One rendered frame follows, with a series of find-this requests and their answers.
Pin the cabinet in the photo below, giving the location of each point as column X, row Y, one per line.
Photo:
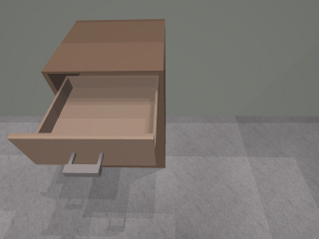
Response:
column 130, row 47

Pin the drawer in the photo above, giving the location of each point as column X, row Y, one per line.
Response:
column 114, row 115

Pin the handle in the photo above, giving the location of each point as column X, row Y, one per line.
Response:
column 83, row 170

